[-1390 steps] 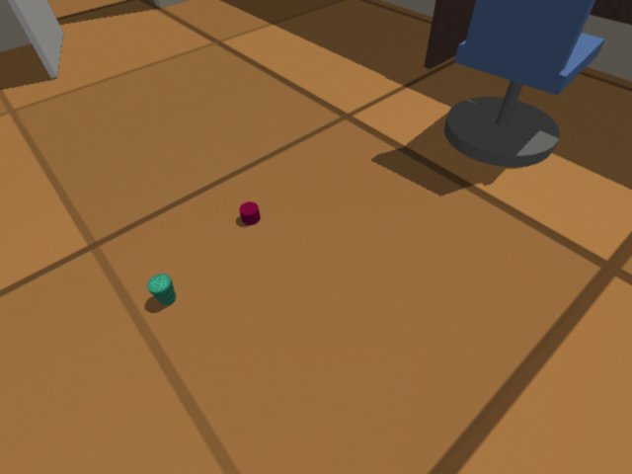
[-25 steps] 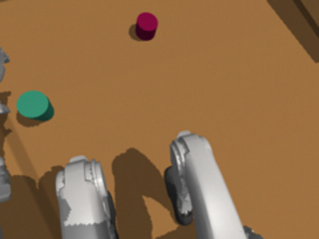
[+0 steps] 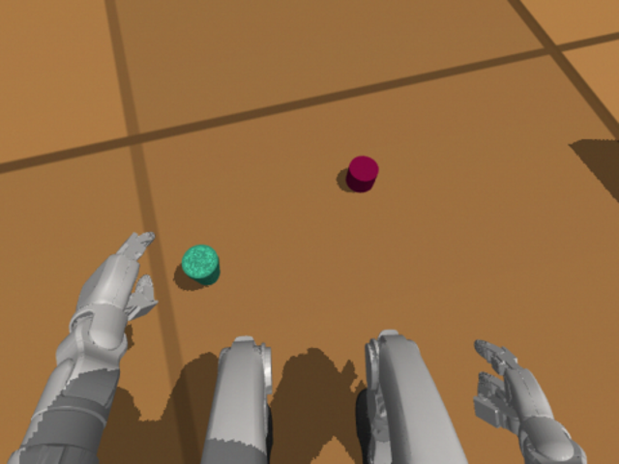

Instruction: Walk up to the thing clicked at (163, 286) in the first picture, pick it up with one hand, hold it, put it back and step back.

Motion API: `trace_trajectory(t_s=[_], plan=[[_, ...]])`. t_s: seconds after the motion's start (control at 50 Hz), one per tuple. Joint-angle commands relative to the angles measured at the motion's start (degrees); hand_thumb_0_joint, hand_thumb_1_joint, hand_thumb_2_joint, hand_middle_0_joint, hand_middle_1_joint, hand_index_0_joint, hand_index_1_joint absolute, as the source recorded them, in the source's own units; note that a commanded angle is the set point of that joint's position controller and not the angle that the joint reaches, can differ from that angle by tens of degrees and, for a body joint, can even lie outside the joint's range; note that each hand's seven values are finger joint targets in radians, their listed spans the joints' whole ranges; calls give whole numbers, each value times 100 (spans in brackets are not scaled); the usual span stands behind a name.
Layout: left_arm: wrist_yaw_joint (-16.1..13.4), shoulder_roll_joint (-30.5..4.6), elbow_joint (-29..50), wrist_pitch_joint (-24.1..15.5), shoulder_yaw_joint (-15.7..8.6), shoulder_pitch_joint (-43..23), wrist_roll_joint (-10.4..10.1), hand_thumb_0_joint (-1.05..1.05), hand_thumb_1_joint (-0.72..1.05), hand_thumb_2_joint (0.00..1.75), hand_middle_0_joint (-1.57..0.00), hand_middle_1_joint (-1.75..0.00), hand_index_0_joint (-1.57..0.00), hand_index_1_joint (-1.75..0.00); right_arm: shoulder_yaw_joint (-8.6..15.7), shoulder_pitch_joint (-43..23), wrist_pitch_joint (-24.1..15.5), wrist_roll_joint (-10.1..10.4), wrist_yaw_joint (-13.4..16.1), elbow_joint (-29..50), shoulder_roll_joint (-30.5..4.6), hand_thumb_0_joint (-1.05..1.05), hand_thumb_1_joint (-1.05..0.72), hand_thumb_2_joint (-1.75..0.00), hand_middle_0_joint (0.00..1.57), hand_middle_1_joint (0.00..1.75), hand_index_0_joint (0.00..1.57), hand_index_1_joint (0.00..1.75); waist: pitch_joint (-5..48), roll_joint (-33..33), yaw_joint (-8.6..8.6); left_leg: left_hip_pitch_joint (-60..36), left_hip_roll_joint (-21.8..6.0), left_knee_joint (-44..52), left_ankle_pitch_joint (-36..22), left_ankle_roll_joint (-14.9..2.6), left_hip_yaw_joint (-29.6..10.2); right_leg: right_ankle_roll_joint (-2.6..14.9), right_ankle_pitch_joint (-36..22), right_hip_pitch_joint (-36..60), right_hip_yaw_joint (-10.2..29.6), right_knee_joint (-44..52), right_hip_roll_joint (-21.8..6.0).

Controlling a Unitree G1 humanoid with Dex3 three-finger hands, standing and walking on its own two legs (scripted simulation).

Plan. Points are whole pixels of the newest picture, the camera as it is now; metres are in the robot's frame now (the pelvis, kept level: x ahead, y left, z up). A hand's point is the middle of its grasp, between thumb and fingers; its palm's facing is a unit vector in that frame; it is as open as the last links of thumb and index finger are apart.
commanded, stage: home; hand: left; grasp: from above
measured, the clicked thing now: (204, 268) +0.50 +0.25 -0.47
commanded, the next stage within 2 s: none
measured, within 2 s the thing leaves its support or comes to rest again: neither
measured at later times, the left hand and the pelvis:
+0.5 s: hand (116, 345) +0.25 +0.19 +0.10, palm faces +0.09 -0.97 -0.22, open 7.4 cm; pelvis +0.06 +0.00 +0.16, yaw +2 degrees
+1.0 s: hand (86, 387) +0.22 +0.19 +0.14, palm faces +0.11 -0.98 -0.19, open 7.4 cm; pelvis +0.07 +0.00 +0.19, yaw +4 degrees
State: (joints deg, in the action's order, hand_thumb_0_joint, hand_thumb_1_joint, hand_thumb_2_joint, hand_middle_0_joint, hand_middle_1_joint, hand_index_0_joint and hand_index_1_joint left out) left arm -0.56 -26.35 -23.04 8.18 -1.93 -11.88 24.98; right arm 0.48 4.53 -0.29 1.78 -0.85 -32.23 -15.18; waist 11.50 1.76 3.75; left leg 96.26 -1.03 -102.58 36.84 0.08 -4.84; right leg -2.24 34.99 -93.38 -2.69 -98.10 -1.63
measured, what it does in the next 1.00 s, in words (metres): rises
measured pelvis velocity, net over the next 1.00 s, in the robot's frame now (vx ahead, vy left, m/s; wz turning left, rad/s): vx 0.07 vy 0.00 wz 0.06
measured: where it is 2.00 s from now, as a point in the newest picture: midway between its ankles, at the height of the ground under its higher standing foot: outside the picture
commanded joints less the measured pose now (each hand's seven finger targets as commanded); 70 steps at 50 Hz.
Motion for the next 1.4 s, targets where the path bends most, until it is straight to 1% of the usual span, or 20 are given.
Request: trace_trajectory(t_s=[0.0, 0.06, 0.1, 0.12, 0.16, 0.22, 0.24, 0.36, 0.44, 0.58, 0.68, 0.82, 0.86, 0.92, 1.0, 1.02, 1.04, 1.2, 1.24, 1.38], plan=[[-326, -680, 1611, 133, -386, -450, -681, 0, 90, 90, -20, -30, -20, -30, 317, 389, -368, 63, 252, 580, -810, 0, -90, -90, 20, 30, 20, 30, 2496, 655, 173, -2901, 50, 2245, -384, -97, -50, 343, -600, 2055, -11, 1822, 175], [-392, -474, 1766, 371, -374, 97, -1134, 0, 90, 90, -20, -30, -20, -30, 243, 263, -519, 76, 380, 651, -725, 0, -90, -90, 20, 30, 20, 30, 2108, 411, 197, -3118, 60, 2632, -170, -118, -15, 320, -416, 2526, 80, 2360, 184], [-417, -407, 2027, 508, -439, 477, -1463, 0, 90, 90, -20, -30, -20, -30, 227, 269, -613, 76, 458, 712, -680, 0, -90, -90, 20, 30, 20, 30, 2139, 390, 154, -3445, 69, 2830, -382, -119, 32, 316, -573, 2923, 117, 2657, 190], [-424, -303, 2202, 557, -388, 647, -1616, 0, 90, 90, -20, -30, -20, -30, 204, 278, -659, 74, 495, 741, -638, 0, -90, -90, 20, 30, 20, 30, 2065, 365, 183, -3588, 60, 2995, -424, -118, 20, 311, -615, 3098, 106, 2796, 193], [-464, -225, 2365, 672, -443, 960, -1822, 0, 90, 90, -20, -30, -20, -30, 161, 348, -735, 64, 579, 729, -579, 0, -90, -90, 20, 30, 20, 30, 1909, 430, 147, -3904, 47, 3261, -686, -101, 34, 309, -846, 3370, 101, 3051, 195], [-502, 4, 2657, 832, -462, 1457, -2095, 0, 90, 90, -20, -30, -20, -30, 78, 495, -832, 67, 715, 781, -522, 0, -90, -90, 20, 30, 20, 30, 1896, 539, 60, -4555, 11, 3669, -1116, -50, -38, 321, -1178, 3756, 46, 3310, 205], [-511, 98, 2710, 903, -436, 1637, -2174, 0, 90, 90, -20, -30, -20, -30, 61, 550, -861, 60, 771, 770, -480, 0, -90, -90, 20, 30, 20, 30, 1824, 512, 111, -4669, 20, 3719, -1422, -56, 33, 317, -1414, 3960, 42, 3460, 218], [-490, 515, 3293, 1309, -457, 2661, -2668, 0, 90, 90, -20, -30, -20, -30, -56, 814, -1047, 37, 1036, 934, -408, 0, -90, -90, 20, 30, 20, 30, 1331, 393, -6, -5372, 50, 4494, -1846, -38, 82, 289, -1779, 4942, -30, 4242, 247], [-432, 697, 3749, 1506, -432, 3326, -2862, 0, 90, 90, -20, -30, -20, -30, -84, 915, -1179, 1, 1150, 1065, -349, 0, -90, -90, 20, 30, 20, 30, 941, 417, -68, -5682, 81, 4875, -2047, -42, 198, 268, -1965, 5455, -101, 4728, 277], [-255, 826, 4228, 1659, -318, 4017, -2874, 0, 90, 90, -20, -30, -20, -30, -26, 971, -1363, -46, 1211, 1195, -375, 0, -90, -90, 20, 30, 20, 30, 427, 220, -70, -6009, 77, 5268, -2432, -49, 184, 263, -2187, 5741, -234, 5070, 326], [-138, 853, 4232, 1646, -303, 3985, -2852, 0, 90, 90, -20, -30, -20, -30, 1, 892, -1484, -95, 1194, 1183, -418, 0, -90, -90, 20, 30, 20, 30, 39, 28, -55, -6029, 75, 5414, -2078, -69, 201, 230, -1882, 5754, -273, 5228, 314], [-67, 783, 4261, 1556, -303, 3862, -2763, 0, 90, 90, -20, -30, -20, -30, 43, 831, -1596, -138, 1162, 1110, -474, 0, -90, -90, 20, 30, 20, 30, 178, 279, -111, -6218, 62, 5483, -2198, -10, 153, 243, -1929, 5812, -251, 5130, 294], [-81, 769, 4283, 1523, -315, 3837, -2752, 0, 90, 90, -20, -30, -20, -30, 24, 782, -1601, -150, 1156, 1120, -436, 0, -90, -90, 20, 30, 20, 30, 134, 230, -111, -6152, 82, 5455, -2026, -35, 191, 221, -1834, 5810, -242, 5202, 292], [-85, 764, 4264, 1513, -339, 3916, -2764, 0, 90, 90, -20, -30, -20, -30, 27, 783, -1623, -164, 1151, 1074, -441, 0, -90, -90, 20, 30, 20, 30, 233, 275, -142, -6193, 105, 5410, -2153, -42, 228, 225, -1958, 5921, -216, 5207, 281], [-96, 793, 4174, 1508, -327, 3910, -2761, 0, 90, 90, -20, -30, -20, -30, 22, 757, -1624, -157, 1159, 1072, -449, 0, -90, -90, 20, 30, 20, 30, 207, 131, -117, -6181, 99, 5446, -1969, -58, 225, 216, -1807, 5921, -203, 5255, 286], [-99, 796, 4248, 1510, -287, 3894, -2760, 0, 90, 90, -20, -30, -20, -30, 3, 740, -1629, -150, 1161, 1074, -412, 0, -90, -90, 20, 30, 20, 30, 157, 168, -162, -6136, 95, 5470, -1946, -57, 204, 214, -1782, 5890, -215, 5253, 284], [-111, 779, 4242, 1501, -358, 3897, -2772, 0, 90, 90, -20, -30, -20, -30, 15, 761, -1631, -161, 1160, 1072, -425, 0, -90, -90, 20, 30, 20, 30, 279, 137, -134, -6166, 105, 5424, -2006, -61, 224, 214, -1845, 5965, -198, 5260, 275], [-111, 787, 4209, 1527, -323, 3977, -2770, 0, 90, 90, -20, -30, -20, -30, 33, 793, -1644, -155, 1183, 1050, -425, 0, -90, -90, 20, 30, 20, 30, 314, 115, -164, -6178, 102, 5390, -2186, -55, 236, 211, -1995, 5999, -185, 5233, 278], [-115, 764, 4185, 1538, -321, 3911, -2758, 0, 90, 90, -20, -30, -20, -30, 27, 774, -1630, -149, 1188, 1051, -427, 0, -90, -90, 20, 30, 20, 30, 111, 178, -171, -6114, 87, 5449, -2017, -50, 223, 212, -1837, 5901, -199, 5261, 282], [-100, 797, 4136, 1542, -317, 3974, -2768, 0, 90, 90, -20, -30, -20, -30, 55, 798, -1659, -145, 1169, 1024, -465, 0, -90, -90, 20, 30, 20, 30, 176, 203, -165, -6162, 26, 5550, -2015, -10, 108, 227, -1782, 5875, -234, 5163, 313]])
